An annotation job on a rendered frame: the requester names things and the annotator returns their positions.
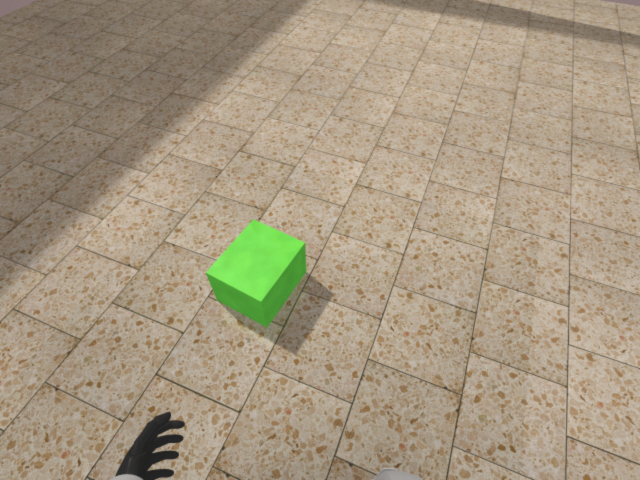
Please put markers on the left robot hand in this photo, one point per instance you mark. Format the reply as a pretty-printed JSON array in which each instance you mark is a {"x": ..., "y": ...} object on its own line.
[{"x": 140, "y": 456}]

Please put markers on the robot right shin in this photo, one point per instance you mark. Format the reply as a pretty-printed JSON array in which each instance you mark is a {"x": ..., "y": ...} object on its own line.
[{"x": 385, "y": 469}]

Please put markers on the carton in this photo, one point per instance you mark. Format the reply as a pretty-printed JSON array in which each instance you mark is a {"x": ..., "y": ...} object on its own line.
[{"x": 257, "y": 273}]

